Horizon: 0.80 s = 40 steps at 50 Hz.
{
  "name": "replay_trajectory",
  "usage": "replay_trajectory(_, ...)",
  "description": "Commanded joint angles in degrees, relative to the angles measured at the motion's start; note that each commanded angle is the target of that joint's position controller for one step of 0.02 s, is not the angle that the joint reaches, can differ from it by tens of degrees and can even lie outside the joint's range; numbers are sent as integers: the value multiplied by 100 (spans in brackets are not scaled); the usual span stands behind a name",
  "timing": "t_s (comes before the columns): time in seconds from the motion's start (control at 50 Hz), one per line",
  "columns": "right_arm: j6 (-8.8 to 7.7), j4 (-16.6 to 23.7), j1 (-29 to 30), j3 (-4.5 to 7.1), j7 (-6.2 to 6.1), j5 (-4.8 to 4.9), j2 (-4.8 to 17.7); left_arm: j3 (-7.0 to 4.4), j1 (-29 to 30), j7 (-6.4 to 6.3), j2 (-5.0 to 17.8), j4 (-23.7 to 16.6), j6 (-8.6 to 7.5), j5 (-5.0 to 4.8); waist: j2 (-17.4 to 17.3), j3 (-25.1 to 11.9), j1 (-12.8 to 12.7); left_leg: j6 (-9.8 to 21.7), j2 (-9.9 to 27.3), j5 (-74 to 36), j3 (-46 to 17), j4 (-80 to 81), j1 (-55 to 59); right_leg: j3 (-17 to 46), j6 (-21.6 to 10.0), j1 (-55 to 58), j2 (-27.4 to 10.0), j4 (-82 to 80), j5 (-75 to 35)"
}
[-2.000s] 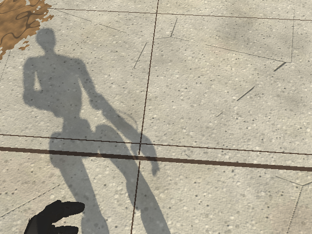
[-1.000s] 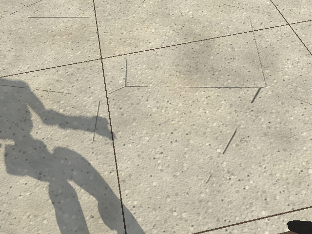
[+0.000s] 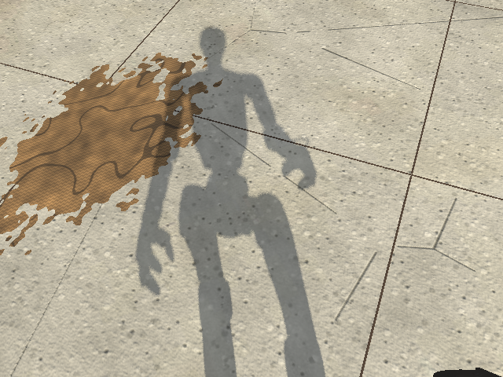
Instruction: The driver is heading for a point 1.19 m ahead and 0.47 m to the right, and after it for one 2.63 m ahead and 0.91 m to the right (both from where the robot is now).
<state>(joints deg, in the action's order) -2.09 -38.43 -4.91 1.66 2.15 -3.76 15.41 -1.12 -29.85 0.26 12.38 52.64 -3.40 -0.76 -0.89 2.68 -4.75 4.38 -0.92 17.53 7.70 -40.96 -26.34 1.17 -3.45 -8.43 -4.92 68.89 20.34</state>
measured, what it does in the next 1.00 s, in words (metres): walks ahead, turning right: right foot, then left foot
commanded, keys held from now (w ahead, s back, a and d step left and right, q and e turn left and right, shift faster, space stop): w+e+shift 1.00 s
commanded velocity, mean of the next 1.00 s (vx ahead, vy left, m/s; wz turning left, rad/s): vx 0.98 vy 0.00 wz -0.81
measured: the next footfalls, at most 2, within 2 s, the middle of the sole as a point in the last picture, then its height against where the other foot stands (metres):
right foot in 0.38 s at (306, 350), level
left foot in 0.78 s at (306, 205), level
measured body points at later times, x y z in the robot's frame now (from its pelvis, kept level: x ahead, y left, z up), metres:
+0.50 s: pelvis +0.45 -0.03 -0.01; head +0.46 -0.02 +0.44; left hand +0.55 +0.25 -0.14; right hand +0.53 -0.30 -0.10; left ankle +0.38 +0.16 -0.57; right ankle +0.48 -0.04 -0.71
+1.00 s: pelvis +0.88 -0.15 +0.03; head +0.90 -0.16 +0.47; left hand +1.23 -0.12 -0.05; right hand +0.65 -0.35 -0.09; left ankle +0.94 -0.02 -0.71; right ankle +0.82 -0.23 -0.61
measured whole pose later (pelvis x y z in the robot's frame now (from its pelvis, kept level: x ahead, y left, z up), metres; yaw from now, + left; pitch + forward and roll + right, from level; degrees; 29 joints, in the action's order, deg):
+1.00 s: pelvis +0.88 -0.15 +0.03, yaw -51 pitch +2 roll +3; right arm -4.9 -47.4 -23.8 3.5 -0.3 -1.9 19.2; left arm -3.9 -6.3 3.9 22.0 38.4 -0.2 2.0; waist 3.6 0.5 2.5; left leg -1.5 1.2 17.0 8.9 -22.4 -6.5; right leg -0.3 -5.8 -39.9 -1.8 74.1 11.7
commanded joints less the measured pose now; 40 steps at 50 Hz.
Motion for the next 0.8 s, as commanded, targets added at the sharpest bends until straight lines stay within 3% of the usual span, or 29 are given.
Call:
replay_trajectory(0.02, -168, -374, -1421, 337, -141, 19, 852, -206, 876, 51, 772, -707, -129, 12, 78, -263, 772, 238, 1826, 56, -2303, 2616, 2640, 419, -246, -3001, -267, 803, -838)
replay_trajectory(0.04, -196, -387, -1232, 270, -161, 125, 645, -172, 442, 106, 590, -543, 16, 111, -341, -213, 486, 136, 1664, 305, -1833, 2882, 2119, 301, -163, -2645, -328, 709, -931)
replay_trajectory(0.06, -251, -441, -1189, 209, -155, 179, 408, -172, 317, 157, 486, -397, 140, 136, -368, -91, 382, 66, 1542, 316, -1487, 3107, 1845, 273, -130, -2525, -394, 690, -972)
replay_trajectory(0.1, -384, -640, -1297, 186, -123, 269, 307, -199, 669, 232, 382, -463, 280, 118, -274, 347, 286, -213, 1382, -571, -746, 3340, 1766, 218, -108, -2982, -429, 579, -1207)
replay_trajectory(0.16, -498, -800, -1353, 155, -90, 249, 165, -152, 1518, 300, 280, -755, 309, 61, -445, 732, 290, -490, 888, -1946, 388, 3585, 1555, -229, -158, -3270, -229, -144, -2052)
replay_trajectory(0.2, -525, -915, -1571, 126, -142, 247, 151, -120, 1968, 342, 327, -933, 270, 50, -401, 745, 335, -491, 812, -3428, 780, 3563, 1866, -656, -273, -3344, -37, -723, -2422)
replay_trajectory(0.24, -499, -980, -1604, 114, -242, 273, 302, -61, 2275, 399, 335, -1088, 227, 92, -206, 776, 265, -555, 862, -4726, 1065, 3520, 2199, -1037, -414, -3111, 142, -1656, -2570)
replay_trajectory(0.28, -482, -974, -1622, 145, -383, 287, 613, -61, 2169, 422, 474, -1083, 232, 81, -296, 426, 81, -643, 1005, -7072, 1150, 3017, 2624, -1438, -569, -2284, 576, -2302, -2710)
replay_trajectory(0.32, -377, -871, -1403, 254, -551, 276, 1052, -167, 1324, 379, 838, -858, 324, 64, -623, -217, -470, -663, 1271, -8842, 1054, 1851, 2999, -1545, -710, -1158, 924, -2344, -2297)
replay_trajectory(0.34, -285, -759, -1092, 313, -582, 238, 1230, -290, 384, 326, 1126, -608, 372, 79, -689, -617, -978, -618, 1385, -9174, 936, 699, 2833, -1404, -847, -203, 1055, -2301, -1872)
replay_trajectory(0.36, -190, -595, -608, 359, -572, 188, 1332, -468, -921, 238, 1446, -219, 402, 104, -565, -987, -1611, -518, 1425, -8628, 706, -1087, 2184, -918, -1140, 1043, 974, -2560, -1389)
replay_trajectory(0.38, -110, -595, -302, 354, -440, 246, 1106, -618, -1319, 122, 1609, -53, 365, -3, 288, -869, -1764, -432, 593, -4206, 750, -3816, 1195, -302, -1564, 1797, 685, -3453, -1459)
replay_trajectory(0.4, -205, -302, -101, 53, -288, 93, 114, -629, -567, 64, 1661, -28, 384, -50, 1543, 10, -904, -372, -425, 1051, 265, -5843, -889, 585, -1665, 1682, 544, -2906, -2274)
replay_trajectory(0.42, -335, 334, -702, -62, -263, 212, -103, -591, 143, 73, 1875, -330, 375, 127, 1450, -817, 16, -536, -389, 1187, -954, -6359, -2290, 3166, -2626, 2362, -284, -3863, -1377)
replay_trajectory(0.44, -518, 435, -688, -121, -217, 99, 189, -590, 350, 33, 1663, -544, 356, 191, 685, -860, 35, -419, -115, 901, -1444, -5701, -2538, 4584, -2597, 2067, -854, -5356, 850)
replay_trajectory(0.46, -576, 334, -562, -56, -193, 91, 541, -520, 540, 2, 1304, -545, 317, 244, -262, -159, 272, -423, 193, 469, -1455, -5010, -2399, 4497, -2259, 1138, -837, -5866, 1543)
replay_trajectory(0.48, -524, 312, -441, -59, -207, 2, 575, -483, 752, -12, 1250, -528, 245, 221, -571, 189, 532, -502, 376, 362, -1424, -4496, -2072, 4069, -2036, 310, -635, -5913, 1251)
replay_trajectory(0.5, -396, 301, -478, -98, -221, -75, 554, -475, 856, -52, 1321, -598, 118, 203, -578, 341, 691, -628, 535, 318, -1435, -4020, -1722, 3688, -1963, -344, -403, -5895, 772)
replay_trajectory(0.52, -248, 311, -404, -129, -215, -90, 529, -435, 928, -72, 1253, -593, 10, 174, -653, 487, 790, -764, 709, 271, -1372, -3496, -1370, 3230, -1876, -1007, -142, -5977, 524)
replay_trajectory(0.56, -131, 510, 106, -186, -168, -38, 487, -466, 985, -49, 1378, -662, -147, 154, -567, 569, 683, -947, 845, -282, -1066, -2168, -731, 2474, -1765, -1777, 305, -6161, -265)
replay_trajectory(0.58, -134, 640, 425, -222, -136, 37, 434, -493, 926, -42, 1398, -663, -178, 154, -410, 576, 544, -983, 852, -723, -980, -1457, -492, 2208, -1684, -1877, 450, -6134, -767)
replay_trajectory(0.64, -147, 859, 1003, -312, -107, 243, 201, -579, 660, 67, 1445, -624, -180, 57, 49, 248, 47, -862, 536, -2098, -740, 189, 99, 1870, -1254, -1274, 712, -5866, -1980)
replay_trajectory(0.7, -199, 912, 982, -228, -146, 270, 423, -651, 550, 74, 1541, -646, -146, 68, 394, -86, -58, -713, 269, -2147, -822, 1022, 474, 2068, -958, -299, 511, -5309, -2945)
replay_trajectory(0.72, -223, 828, 692, -153, -186, 260, 595, -672, 615, 52, 1614, -681, -142, 87, 442, -302, 85, -670, 126, -1867, -864, 1181, 849, 2131, -826, -20, 491, -4881, -3587)
replay_trajectory(0.74, -252, 648, 44, -21, -250, 274, 882, -704, 729, 51, 1772, -719, -144, 133, 431, -755, 430, -600, -22, -1310, -879, 1127, 1529, 2115, -688, 177, 505, -4069, -4331)
replay_trajectory(0.76, -286, 391, -1088, 115, -326, 272, 1131, -731, 1078, 69, 1933, -791, -161, 147, 343, -1310, 1178, -541, 62, -942, -840, 1081, 2729, 1953, -550, -167, 671, -2764, -4429)
replay_trajectory(0.78, -309, 123, -2467, 295, -447, 157, 1539, -611, 1391, 71, 1510, -972, -232, 158, -3, -2004, 1797, -411, 896, 472, -1592, 901, 4171, 1645, -468, -1098, 928, -943, -3332)
replay_trajectory(0.8, -319, 82, -2620, 388, -448, -148, 1993, -328, 989, 54, 423, -1299, -251, -50, -1862, -2521, 1284, -66, 2633, 2638, -4477, 1949, 5337, 1064, -331, -2903, 1525, 831, 1031)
